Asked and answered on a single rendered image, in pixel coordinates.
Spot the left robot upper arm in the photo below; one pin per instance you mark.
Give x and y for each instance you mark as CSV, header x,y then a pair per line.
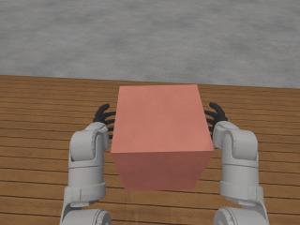
x,y
87,217

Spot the robot left forearm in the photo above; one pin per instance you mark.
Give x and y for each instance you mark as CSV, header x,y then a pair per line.
x,y
85,185

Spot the robot right forearm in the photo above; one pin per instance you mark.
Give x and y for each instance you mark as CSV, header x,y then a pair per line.
x,y
240,162

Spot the left robot hand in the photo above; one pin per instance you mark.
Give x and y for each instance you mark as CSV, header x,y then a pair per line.
x,y
100,117

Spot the right robot upper arm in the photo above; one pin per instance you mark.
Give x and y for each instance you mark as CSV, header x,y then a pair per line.
x,y
238,216

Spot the carton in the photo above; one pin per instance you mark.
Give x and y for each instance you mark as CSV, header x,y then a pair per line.
x,y
161,139

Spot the right robot hand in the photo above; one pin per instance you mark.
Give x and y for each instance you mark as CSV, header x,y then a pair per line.
x,y
218,117

